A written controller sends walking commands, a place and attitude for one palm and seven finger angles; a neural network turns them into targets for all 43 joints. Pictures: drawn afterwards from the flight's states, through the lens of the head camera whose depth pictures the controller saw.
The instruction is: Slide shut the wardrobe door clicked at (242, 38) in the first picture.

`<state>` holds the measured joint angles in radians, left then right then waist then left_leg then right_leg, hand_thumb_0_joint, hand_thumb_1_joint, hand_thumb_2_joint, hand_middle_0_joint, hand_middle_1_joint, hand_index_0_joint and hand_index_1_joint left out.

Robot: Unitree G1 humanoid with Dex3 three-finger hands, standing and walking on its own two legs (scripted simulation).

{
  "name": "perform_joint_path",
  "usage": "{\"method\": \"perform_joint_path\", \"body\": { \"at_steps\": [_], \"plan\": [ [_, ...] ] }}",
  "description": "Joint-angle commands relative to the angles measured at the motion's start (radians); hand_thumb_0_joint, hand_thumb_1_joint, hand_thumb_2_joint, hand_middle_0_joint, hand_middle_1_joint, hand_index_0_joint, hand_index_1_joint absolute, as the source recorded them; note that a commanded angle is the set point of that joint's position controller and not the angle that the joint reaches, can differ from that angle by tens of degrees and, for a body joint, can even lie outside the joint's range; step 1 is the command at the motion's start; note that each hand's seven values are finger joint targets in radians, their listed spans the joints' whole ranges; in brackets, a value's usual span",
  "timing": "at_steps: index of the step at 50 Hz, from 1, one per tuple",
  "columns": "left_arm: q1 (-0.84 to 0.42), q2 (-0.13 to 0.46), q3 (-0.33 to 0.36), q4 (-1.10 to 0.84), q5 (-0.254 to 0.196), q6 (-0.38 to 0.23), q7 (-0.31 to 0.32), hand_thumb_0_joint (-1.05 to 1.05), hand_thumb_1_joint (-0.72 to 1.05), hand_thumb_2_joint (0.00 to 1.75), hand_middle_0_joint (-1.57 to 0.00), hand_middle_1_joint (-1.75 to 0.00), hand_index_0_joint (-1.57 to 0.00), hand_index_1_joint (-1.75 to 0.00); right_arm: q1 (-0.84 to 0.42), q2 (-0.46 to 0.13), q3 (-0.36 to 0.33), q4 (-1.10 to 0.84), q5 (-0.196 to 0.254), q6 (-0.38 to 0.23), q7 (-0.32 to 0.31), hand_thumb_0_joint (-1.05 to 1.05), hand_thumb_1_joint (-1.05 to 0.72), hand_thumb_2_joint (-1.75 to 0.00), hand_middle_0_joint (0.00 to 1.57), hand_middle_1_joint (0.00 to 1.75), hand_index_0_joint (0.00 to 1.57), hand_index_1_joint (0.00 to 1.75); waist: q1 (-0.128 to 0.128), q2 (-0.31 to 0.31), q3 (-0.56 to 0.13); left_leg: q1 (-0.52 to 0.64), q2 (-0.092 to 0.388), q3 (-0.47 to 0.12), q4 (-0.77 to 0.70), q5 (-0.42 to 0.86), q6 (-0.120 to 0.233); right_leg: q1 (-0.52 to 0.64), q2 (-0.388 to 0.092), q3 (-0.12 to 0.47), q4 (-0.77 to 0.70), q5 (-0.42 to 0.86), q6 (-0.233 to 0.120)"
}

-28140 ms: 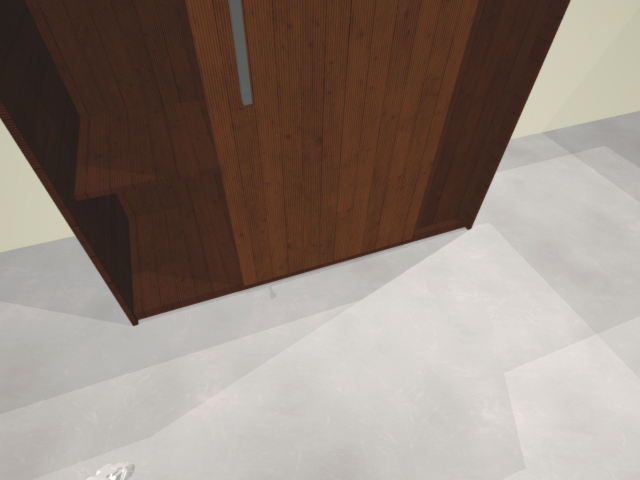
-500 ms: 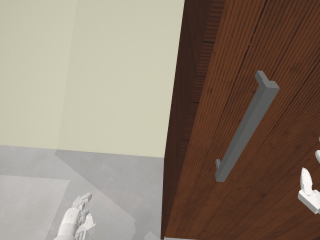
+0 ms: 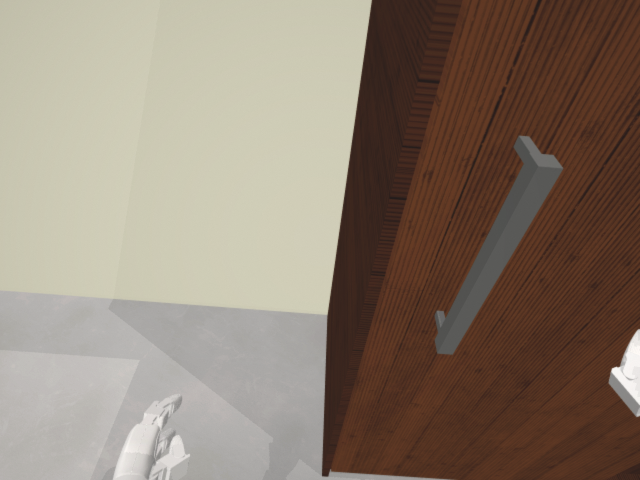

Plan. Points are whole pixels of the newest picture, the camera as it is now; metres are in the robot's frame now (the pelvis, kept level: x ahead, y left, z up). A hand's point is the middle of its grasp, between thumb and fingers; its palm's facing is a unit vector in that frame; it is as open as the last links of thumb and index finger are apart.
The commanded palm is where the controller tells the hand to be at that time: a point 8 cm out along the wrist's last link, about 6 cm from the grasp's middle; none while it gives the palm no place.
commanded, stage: step back with the hand held close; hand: right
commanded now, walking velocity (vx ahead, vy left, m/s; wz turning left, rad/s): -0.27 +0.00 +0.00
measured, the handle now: (477, 263) +0.31 -0.17 +0.17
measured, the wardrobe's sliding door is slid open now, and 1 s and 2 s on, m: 0.00 0.00 0.00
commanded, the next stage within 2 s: stop stepping back and stand still in 1.14 s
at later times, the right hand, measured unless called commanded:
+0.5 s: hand out of the picture +0.13 -0.29 +0.15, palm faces +0.46 +0.77 -0.45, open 7.4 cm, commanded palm +0.08 -0.32 +0.17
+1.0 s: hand out of the picture +0.02 -0.31 +0.16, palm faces +0.59 +0.70 -0.41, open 7.4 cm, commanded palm -0.06 -0.34 +0.17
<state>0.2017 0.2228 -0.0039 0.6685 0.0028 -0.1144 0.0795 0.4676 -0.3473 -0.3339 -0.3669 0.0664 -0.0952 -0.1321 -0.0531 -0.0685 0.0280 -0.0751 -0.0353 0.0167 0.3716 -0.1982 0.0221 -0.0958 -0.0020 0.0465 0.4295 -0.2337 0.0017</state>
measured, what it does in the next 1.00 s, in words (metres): walks backwards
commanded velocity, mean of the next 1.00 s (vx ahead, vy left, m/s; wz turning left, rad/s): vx -0.31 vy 0.00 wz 0.05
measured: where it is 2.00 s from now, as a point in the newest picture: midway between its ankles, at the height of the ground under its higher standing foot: outside the picture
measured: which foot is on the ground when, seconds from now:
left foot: down 0.00-0.90, up 0.92-1.00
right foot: down 0.00-1.00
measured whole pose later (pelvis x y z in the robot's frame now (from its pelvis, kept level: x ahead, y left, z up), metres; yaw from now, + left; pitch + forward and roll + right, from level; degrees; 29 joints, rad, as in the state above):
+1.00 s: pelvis -0.15 -0.02 -0.03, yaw -9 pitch -3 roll +4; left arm 0.20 0.21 0.03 0.60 0.01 -0.10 0.08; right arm 0.44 -0.41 -0.43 -0.50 0.02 -0.21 -0.17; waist 0.02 -0.05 0.04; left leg -0.46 -0.08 -0.01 0.93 -0.41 -0.01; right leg -0.53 -0.07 -0.06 0.65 -0.10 -0.07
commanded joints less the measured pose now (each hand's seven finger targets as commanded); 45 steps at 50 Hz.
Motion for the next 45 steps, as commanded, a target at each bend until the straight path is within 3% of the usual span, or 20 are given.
{"method": "perform_joint_path", "body": {
  "at_steps": [1, 3, 6, 8, 13, 14, 22, 25, 28, 29, 32, 33, 34, 35, 38, 39, 40, 42, 43, 45],
  "plan": [
    [-0.132, 0.116, 0.034, -0.185, -0.01, -0.014, -0.006, 0.0, 0.9, 0.9, -0.2, -0.3, -0.2, -0.3, -0.034, -0.175, -0.131, -0.144, -0.008, -0.096, -0.011, 0.0, -0.9, -0.9, 0.2, 0.3, 0.2, 0.3, 0.023, 0.037, -0.053, -0.103, 0.105, -0.094, -0.099, 0.14, -0.005, -0.083, -0.02, -0.012, 0.007, 0.153, -0.03],
    [-0.131, 0.124, 0.041, -0.2, -0.013, -0.002, -0.009, 0.0, 0.9, 0.9, -0.2, -0.3, -0.2, -0.3, -0.001, -0.165, -0.118, -0.171, -0.008, -0.096, -0.009, 0.0, -0.9, -0.9, 0.2, 0.3, 0.2, 0.3, 0.021, 0.03, -0.124, -0.072, 0.114, -0.077, -0.049, 0.243, -0.008, -0.076, -0.033, -0.018, 0.031, 0.248, -0.025],
    [-0.123, 0.131, 0.049, -0.218, -0.017, 0.021, -0.005, 0.0, 0.9, 0.9, -0.2, -0.3, -0.2, -0.3, 0.026, -0.193, -0.134, -0.215, -0.008, -0.086, -0.02, 0.0, -0.9, -0.9, 0.2, 0.3, 0.2, 0.3, 0.026, 0.057, -0.182, -0.076, 0.121, -0.069, -0.003, 0.277, -0.011, -0.08, -0.047, -0.015, 0.05, 0.302, -0.022],
    [-0.126, 0.135, 0.052, -0.227, -0.019, 0.036, 0.002, 0.0, 0.9, 0.9, -0.2, -0.3, -0.2, -0.3, 0.028, -0.24, -0.173, -0.239, -0.007, -0.082, -0.029, 0.0, -0.9, -0.9, 0.2, 0.3, 0.2, 0.3, 0.026, 0.047, -0.184, -0.096, 0.122, -0.067, 0.01, 0.266, -0.012, -0.097, -0.049, -0.011, 0.058, 0.309, -0.024],
    [-0.131, 0.133, 0.054, -0.244, -0.02, 0.062, 0.016, 0.0, 0.9, 0.9, -0.2, -0.3, -0.2, -0.3, 0.039, -0.278, -0.217, -0.276, -0.004, -0.087, -0.043, 0.0, -0.9, -0.9, 0.2, 0.3, 0.2, 0.3, 0.029, 0.023, -0.168, -0.111, 0.1, -0.07, 0.039, 0.151, -0.015, -0.18, -0.062, 0.02, 0.039, 0.246, -0.034],
    [-0.126, 0.129, 0.051, -0.251, -0.02, 0.064, 0.017, 0.0, 0.9, 0.9, -0.2, -0.3, -0.2, -0.3, 0.041, -0.253, -0.196, -0.281, -0.005, -0.089, -0.043, 0.0, -0.9, -0.9, 0.2, 0.3, 0.2, 0.3, 0.032, 0.01, -0.163, -0.104, 0.094, -0.068, 0.051, 0.124, -0.015, -0.206, -0.067, 0.03, 0.027, 0.223, -0.035],
    [-0.101, 0.146, 0.049, -0.256, -0.018, 0.034, 0.016, 0.0, 0.9, 0.9, -0.2, -0.3, -0.2, -0.3, 0.006, -0.212, -0.162, -0.243, -0.031, -0.116, -0.055, 0.0, -0.9, -0.9, 0.2, 0.3, 0.2, 0.3, 0.042, 0.0, -0.058, -0.117, 0.082, -0.112, 0.035, -0.198, -0.015, -0.465, -0.081, 0.079, -0.04, -0.297, -0.071],
    [-0.101, 0.153, 0.047, -0.263, -0.014, 0.015, 0.02, 0.0, 0.9, 0.9, -0.2, -0.3, -0.2, -0.3, -0.03, -0.217, -0.172, -0.256, -0.049, -0.136, -0.06, 0.0, -0.9, -0.9, 0.2, 0.3, 0.2, 0.3, 0.04, -0.032, -0.054, -0.035, 0.05, -0.091, 0.113, -0.194, -0.027, -0.583, -0.113, 0.126, -0.095, -0.415, -0.096],
    [-0.096, 0.154, 0.049, -0.264, -0.012, -0.001, 0.022, 0.0, 0.9, 0.9, -0.2, -0.3, -0.2, -0.3, -0.034, -0.249, -0.209, -0.298, -0.054, -0.15, -0.063, 0.0, -0.9, -0.9, 0.2, 0.3, 0.2, 0.3, 0.037, -0.057, -0.107, 0.049, 0.03, -0.075, 0.194, -0.038, -0.028, -0.611, -0.123, 0.136, -0.106, -0.38, -0.102],
    [-0.093, 0.145, 0.047, -0.265, -0.011, -0.006, 0.02, 0.0, 0.9, 0.9, -0.2, -0.3, -0.2, -0.3, -0.025, -0.227, -0.199, -0.31, -0.054, -0.155, -0.06, 0.0, -0.9, -0.9, 0.2, 0.3, 0.2, 0.3, 0.039, -0.061, -0.119, 0.07, 0.031, -0.078, 0.216, -0.022, -0.029, -0.629, -0.126, 0.133, -0.104, -0.397, -0.106],
    [-0.091, 0.154, 0.055, -0.269, -0.008, -0.025, 0.017, 0.0, 0.9, 0.9, -0.2, -0.3, -0.2, -0.3, -0.017, -0.213, -0.217, -0.297, -0.079, -0.174, -0.058, 0.0, -0.9, -0.9, 0.2, 0.3, 0.2, 0.3, 0.039, -0.139, -0.084, 0.167, -0.004, -0.081, 0.322, -0.069, -0.038, -0.819, -0.164, 0.156, -0.147, -0.607, -0.136],
    [-0.088, 0.155, 0.059, -0.271, -0.007, -0.028, 0.017, 0.0, 0.9, 0.9, -0.2, -0.3, -0.2, -0.3, -0.003, -0.235, -0.24, -0.282, -0.076, -0.175, -0.059, 0.0, -0.9, -0.9, 0.2, 0.3, 0.2, 0.3, 0.037, -0.119, -0.081, 0.146, -0.002, -0.097, 0.316, -0.012, -0.03, -0.802, -0.153, 0.152, -0.117, -0.564, -0.132],
    [-0.081, 0.14, 0.056, -0.268, -0.007, -0.032, 0.015, 0.0, 0.9, 0.9, -0.2, -0.3, -0.2, -0.3, 0.0, -0.218, -0.225, -0.298, -0.071, -0.177, -0.055, 0.0, -0.9, -0.9, 0.2, 0.3, 0.2, 0.3, 0.042, -0.069, -0.088, 0.101, 0.018, -0.121, 0.289, 0.011, -0.019, -0.762, -0.131, 0.116, -0.063, -0.518, -0.117],
    [-0.078, 0.138, 0.057, -0.264, -0.01, -0.036, 0.013, 0.0, 0.9, 0.9, -0.2, -0.3, -0.2, -0.3, 0.006, -0.228, -0.235, -0.3, -0.067, -0.182, -0.055, 0.0, -0.9, -0.9, 0.2, 0.3, 0.2, 0.3, 0.045, -0.021, -0.085, 0.028, 0.04, -0.173, 0.239, -0.027, -0.007, -0.715, -0.106, 0.085, -0.004, -0.505, -0.104],
    [-0.058, 0.12, 0.054, -0.221, 0.006, -0.029, 0.002, 0.0, 0.9, 0.9, -0.2, -0.3, -0.2, -0.3, -0.015, -0.232, -0.223, -0.32, -0.041, -0.176, -0.059, 0.0, -0.9, -0.9, 0.2, 0.3, 0.2, 0.3, 0.057, 0.124, -0.067, -0.293, 0.182, -0.346, 0.031, -0.194, 0.067, -0.47, -0.046, 0.012, 0.204, -0.341, -0.04],
    [-0.066, 0.105, 0.046, -0.203, 0.007, -0.023, -0.003, 0.0, 0.9, 0.9, -0.2, -0.3, -0.2, -0.3, -0.041, -0.211, -0.189, -0.336, -0.034, -0.173, -0.061, 0.0, -0.9, -0.9, 0.2, 0.3, 0.2, 0.3, 0.062, 0.148, -0.068, -0.381, 0.212, -0.355, -0.005, -0.23, 0.08, -0.383, -0.042, 0.015, 0.236, -0.292, -0.029],
    [-0.071, 0.108, 0.045, -0.197, 0.008, -0.021, -0.004, 0.0, 0.9, 0.9, -0.2, -0.3, -0.2, -0.3, -0.058, -0.219, -0.189, -0.343, -0.037, -0.173, -0.067, 0.0, -0.9, -0.9, 0.2, 0.3, 0.2, 0.3, 0.063, 0.14, -0.079, -0.427, 0.215, -0.341, -0.017, -0.266, 0.076, -0.331, -0.046, 0.017, 0.239, -0.273, -0.028],
    [-0.078, 0.116, 0.046, -0.198, 0.004, -0.016, 0.001, 0.0, 0.9, 0.9, -0.2, -0.3, -0.2, -0.3, -0.077, -0.217, -0.186, -0.335, -0.041, -0.172, -0.076, 0.0, -0.9, -0.9, 0.2, 0.3, 0.2, 0.3, 0.065, 0.108, -0.073, -0.456, 0.162, -0.256, 0.016, -0.339, 0.042, -0.317, -0.071, 0.048, 0.168, -0.321, -0.044],
    [-0.09, 0.128, 0.052, -0.209, 0.003, -0.019, 0.009, 0.0, 0.9, 0.9, -0.2, -0.3, -0.2, -0.3, -0.091, -0.231, -0.2, -0.349, -0.044, -0.179, -0.079, 0.0, -0.9, -0.9, 0.2, 0.3, 0.2, 0.3, 0.063, 0.039, -0.078, -0.408, 0.112, -0.206, 0.079, -0.335, 0.019, -0.367, -0.104, 0.082, 0.084, -0.378, -0.063],
    [-0.101, 0.146, 0.059, -0.225, 0.0, -0.03, 0.019, 0.0, 0.9, 0.9, -0.2, -0.3, -0.2, -0.3, -0.081, -0.211, -0.222, -0.343, -0.059, -0.188, -0.077, 0.0, -0.9, -0.9, 0.2, 0.3, 0.2, 0.3, 0.049, -0.139, -0.108, -0.158, -0.004, -0.077, 0.419, -0.204, -0.026, -0.612, -0.234, 0.207, -0.134, -0.583, -0.125]
  ]
}}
